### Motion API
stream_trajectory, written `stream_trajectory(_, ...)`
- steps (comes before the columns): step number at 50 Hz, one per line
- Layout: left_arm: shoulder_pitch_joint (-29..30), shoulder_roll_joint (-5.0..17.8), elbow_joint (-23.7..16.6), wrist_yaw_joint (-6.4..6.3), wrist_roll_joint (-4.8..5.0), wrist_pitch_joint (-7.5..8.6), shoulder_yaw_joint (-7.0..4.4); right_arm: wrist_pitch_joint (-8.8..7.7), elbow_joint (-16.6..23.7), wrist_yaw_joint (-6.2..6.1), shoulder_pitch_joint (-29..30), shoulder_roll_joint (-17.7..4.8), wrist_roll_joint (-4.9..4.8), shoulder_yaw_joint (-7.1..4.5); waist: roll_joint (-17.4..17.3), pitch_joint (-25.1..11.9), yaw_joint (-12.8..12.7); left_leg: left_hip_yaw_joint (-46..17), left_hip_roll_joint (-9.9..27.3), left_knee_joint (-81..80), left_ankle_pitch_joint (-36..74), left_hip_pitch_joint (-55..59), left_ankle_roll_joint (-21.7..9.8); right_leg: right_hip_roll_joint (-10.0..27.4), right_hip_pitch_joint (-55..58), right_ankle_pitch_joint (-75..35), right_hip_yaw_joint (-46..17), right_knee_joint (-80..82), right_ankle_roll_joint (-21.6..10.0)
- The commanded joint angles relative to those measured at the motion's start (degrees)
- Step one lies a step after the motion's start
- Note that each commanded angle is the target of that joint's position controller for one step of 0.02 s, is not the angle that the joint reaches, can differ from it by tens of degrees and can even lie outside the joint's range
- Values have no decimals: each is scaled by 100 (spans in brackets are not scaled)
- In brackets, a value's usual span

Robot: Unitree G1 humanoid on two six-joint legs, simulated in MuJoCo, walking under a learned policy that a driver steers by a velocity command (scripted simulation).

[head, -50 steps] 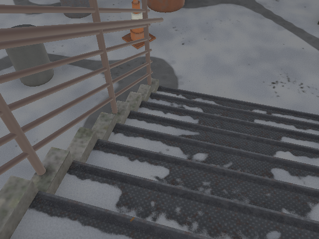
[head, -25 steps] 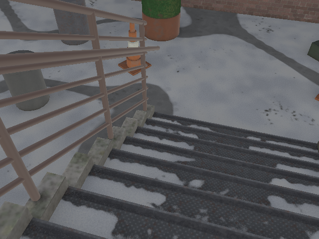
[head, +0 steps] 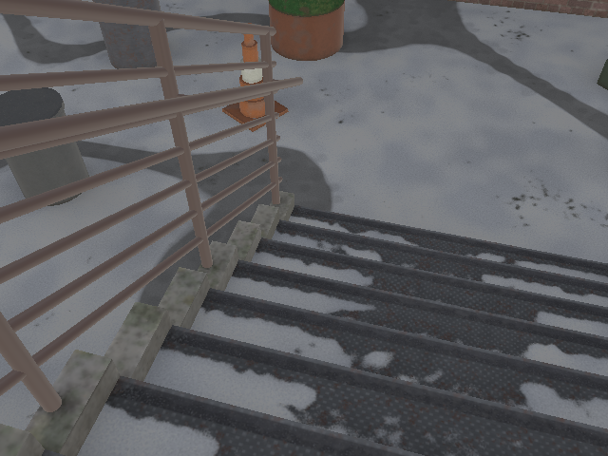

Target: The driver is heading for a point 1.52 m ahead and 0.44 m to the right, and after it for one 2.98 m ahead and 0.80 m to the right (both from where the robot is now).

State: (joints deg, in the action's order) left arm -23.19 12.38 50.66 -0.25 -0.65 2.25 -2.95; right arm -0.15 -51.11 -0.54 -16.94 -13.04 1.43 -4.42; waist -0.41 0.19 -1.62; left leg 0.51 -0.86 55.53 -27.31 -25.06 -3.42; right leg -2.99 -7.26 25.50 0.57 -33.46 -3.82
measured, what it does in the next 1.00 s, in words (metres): goes down: left foot 0.17 m lower, then right foot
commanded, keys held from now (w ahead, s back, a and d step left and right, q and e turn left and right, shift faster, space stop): no key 0.56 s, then w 0.44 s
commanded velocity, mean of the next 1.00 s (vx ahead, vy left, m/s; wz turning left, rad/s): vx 0.18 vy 0.00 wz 0.00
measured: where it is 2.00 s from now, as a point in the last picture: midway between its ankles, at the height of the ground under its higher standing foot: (296, 406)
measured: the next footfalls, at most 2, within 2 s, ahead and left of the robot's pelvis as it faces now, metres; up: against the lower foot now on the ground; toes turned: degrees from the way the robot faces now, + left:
left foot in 0.32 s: +0.31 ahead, +0.13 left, -0.17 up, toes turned +3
right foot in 0.74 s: +0.26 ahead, -0.03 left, -0.17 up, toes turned +0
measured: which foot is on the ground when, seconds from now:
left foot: up 0.00-0.30, down 0.32-0.74, up 0.76-1.00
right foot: down 0.00-0.32, up 0.34-0.72, down 0.74-1.00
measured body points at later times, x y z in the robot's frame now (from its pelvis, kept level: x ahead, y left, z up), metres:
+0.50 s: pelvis +0.19 +0.06 -0.17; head +0.19 +0.07 +0.28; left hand +0.22 +0.30 -0.32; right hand +0.20 -0.17 -0.31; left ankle +0.27 +0.13 -0.89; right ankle +0.17 -0.08 -0.72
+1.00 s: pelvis +0.30 +0.05 -0.16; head +0.29 +0.04 +0.29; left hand +0.15 +0.28 -0.29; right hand +0.39 -0.20 -0.30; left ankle +0.46 +0.23 -0.79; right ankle +0.22 -0.03 -0.89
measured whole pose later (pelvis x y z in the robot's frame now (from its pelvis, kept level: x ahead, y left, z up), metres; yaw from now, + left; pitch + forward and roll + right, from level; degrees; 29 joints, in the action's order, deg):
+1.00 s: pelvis +0.30 +0.05 -0.16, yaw +0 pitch +1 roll +1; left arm -36.7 10.0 63.7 0.3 -0.6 3.6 -1.8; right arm 0.8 -54.0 2.0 -13.1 -13.3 1.8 -3.0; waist -0.9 -3.3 -2.5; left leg -6.5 0.2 61.8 7.1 -46.9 -1.1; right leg -2.5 -5.1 20.4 0.3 -24.6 -3.7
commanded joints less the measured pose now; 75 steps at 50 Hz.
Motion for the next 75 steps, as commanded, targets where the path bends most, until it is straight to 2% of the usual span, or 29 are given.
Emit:
stream_trajectory(1, -677, 677, 126, -61, 14, -102, -134, 56, 181, 20, 243, -131, -30, 18, 500, 448, 85, 92, 171, 52, 744, -1399, 36, 1603, 623, -5699, -1407, 604, -826)
stream_trajectory(4, -154, -282, 342, 114, -816, 278, 185, -198, 187, 621, 219, 625, 523, 396, 188, 524, 216, -924, 656, 221, 3788, -1291, 55, 1351, -653, -3375, -966, 283, -630)
stream_trajectory(5, -653, 38, 330, -37, -480, 385, 118, -238, 299, 656, 552, -23, 559, 283, 111, 376, -263, -599, 558, -718, 4315, -2597, 91, 1183, 498, -2617, -941, -22, -715)
stream_trajectory(6, -756, 674, 506, -87, 161, 314, -34, -239, 402, 286, 1456, -547, 32, 14, 650, 540, -293, -154, 348, -1113, 4019, -2325, 44, 1162, 644, -3446, -1214, -1, -777)
stream_trajectory(7, -962, 545, 572, -129, 176, 279, 27, -282, 490, 150, 1659, -535, 46, 63, 563, 575, -445, -204, 397, -1363, 4210, -2093, 59, 1157, 425, -3647, -1252, -269, -823)
stream_trajectory(14, -794, 373, 834, -207, -36, -61, 100, -253, -201, 138, 130, -113, -53, 214, 80, 560, 86, 104, 286, -4054, 5881, 1756, 113, 491, -1191, -1874, -538, -2739, -477)
stream_trajectory(15, -907, 626, 947, 376, -889, -23, 251, -109, -881, 384, -1808, -457, 641, 167, -712, 369, 661, -10, 637, -3732, 6127, 3932, 82, 619, -2287, -1374, -821, -3544, -15)
stream_trajectory(16, -531, 919, 972, 701, -589, 18, 14, -56, -866, 365, -2945, -924, 562, -121, -1385, -226, 1610, -131, 959, -3611, 6114, 5502, -424, -238, -3384, -230, -569, -5778, 366)
stream_trajectory(17, -2241, 66, 1207, 895, -346, 34, 135, -30, -714, 513, -2682, -1590, 336, -174, -2071, -2363, 535, -847, 2118, -1735, 8765, 6770, -1676, -259, -3422, 2558, -503, -8084, 474)
stream_trajectory(18, -1591, 434, 803, 826, -84, 13, 79, -50, -492, 613, -2010, -1350, 492, -65, -1007, -1938, 601, -1919, 2324, -1931, 8838, 5916, -2101, -302, -4383, 2501, -548, -8851, 699)
stream_trajectory(19, -795, 392, 614, 37, 320, -128, 84, -40, -548, 280, -1087, -651, -291, 85, 229, -1019, 176, -1451, 2687, -2381, 7909, 4381, -1561, 114, -4600, 2508, -171, -7800, 474)
stream_trajectory(21, 5, 335, 437, -298, -218, -494, 188, -141, -173, -62, -286, -371, -349, 268, 25, -59, 227, -1915, 2514, -3921, 3877, 1493, -1694, 331, -3473, 1232, -209, -7168, 412)
stream_trajectory(28, 445, -59, 300, -149, -206, -729, 362, -314, -337, -150, -291, -189, -143, 619, -376, -60, -177, -995, 1184, -3819, 1367, -327, -853, 314, -2099, -1541, -478, -2715, 463)
stream_trajectory(36, -158, 245, 587, 47, -76, -454, 318, 249, -354, -74, -794, -562, -116, 303, -145, 867, -80, -1641, 1057, -3940, -2290, -1210, -633, 68, 365, 463, 258, 313, -120)
stream_trajectory(37, -714, 735, 690, 194, -505, -149, 91, 2, -188, 176, -626, -842, 496, 253, 924, 966, -269, -2066, 1421, -3027, -2273, -1758, -797, 379, 1116, -136, -432, 613, 79)
stream_trajectory(40, -1995, 520, 1086, 246, -832, 429, 16, -464, 118, 90, 292, 0, 203, 345, 508, 1440, -1037, -2111, -466, 189, 480, -5811, -227, 2468, 2473, 2116, -4879, 2376, -2172)
stream_trajectory(44, -39, -469, 676, 417, -430, 370, 219, -422, -356, 137, -540, -98, 401, 344, 212, 19, 173, -1042, 23, 1429, 2603, -3353, -66, 1318, -62, -949, -1713, 1950, -1203)
stream_trajectory(46, -268, 500, 717, 98, 148, 261, 43, 27, -56, 255, 67, -401, -72, 85, 275, 162, 525, -642, -35, 1270, 3054, -1532, 281, 1346, -1474, -785, -1359, 2259, -784)
stream_trajectory(55, -1541, 203, 1006, -136, -23, 349, 72, -110, 251, 338, 2018, -179, 187, 71, 535, 939, -430, -383, 589, -1678, 5339, -2331, 153, 1211, 146, -1139, -1150, 554, -728)
stream_trajectory(56, -3092, -774, 1769, -80, -705, 560, 492, -292, 327, 519, 1792, 866, 654, 571, 1081, 706, -863, -635, 901, -1963, 5810, -3251, 143, 1498, 1023, -1360, -1334, 311, -1068)
stream_trajectory(57, -3255, -797, 1766, -143, -518, 595, 497, -360, 376, 574, 2150, 603, 657, 527, 555, 957, -1113, -395, 849, -2859, 5914, -3428, 138, 1336, 1095, -1193, -1375, -15, -1044)
stream_trajectory(62, -1619, 437, 1147, 147, -396, 416, 279, -303, 672, 629, 2545, 2, 490, 682, 412, 789, -822, -144, 691, -3370, 4366, -134, 207, 985, -1202, -843, -1675, -479, -878)
stream_trajectory(65, -1250, 786, 1002, 165, -332, 157, 200, -438, -7, 445, 900, -360, 253, 559, -340, 73, -87, 219, 672, -4552, 5197, 2222, 162, 347, -1192, -925, -1192, -2654, -420)
stream_trajectory(66, -1635, 413, 1248, 439, -723, 50, 362, -555, -543, 413, -892, -898, 218, 283, -533, -345, 686, 292, 1023, -3841, 5899, 4698, -99, 303, -2678, -1051, -1091, -4109, -86)
stream_trajectory(67, -3101, -627, 1801, 685, -514, 121, 525, -540, -991, 535, -2829, -1186, 443, 114, -1564, -2159, 707, -304, 1912, -1377, 8486, 7671, -1084, -131, -4035, 1772, -854, -6781, 239)
stream_trajectory(68, -2965, -313, 1542, 844, -272, 215, 417, -454, -928, 677, -3138, -1336, 638, 76, -1433, -3018, 805, -750, 2638, -844, 8850, 8010, -1479, 110, -4535, 2243, -763, -8535, 13)
stream_trajectory(70, -473, 203, 480, 753, -162, 385, 268, -330, -752, 542, -1768, -1208, 395, 60, -619, -986, 1017, -1832, 3118, -2863, 3408, 5201, -1664, 562, -6418, 1055, -334, -8968, -72)
stream_trajectory(73, -157, -344, 392, 489, -515, 327, 347, -572, -447, 222, -256, 885, 630, 702, 258, 475, -306, -524, 2382, -3571, 3392, 809, -905, 1530, -3942, -1982, -1236, -5104, -622)
stream_trajectory(75, -140, -486, 504, 659, -662, 196, 290, -848, -250, -3, 253, 849, 235, 671, -251, 901, -398, 283, 1824, -4129, 2808, -308, -906, 1422, -3146, -2851, -862, -3111, -763)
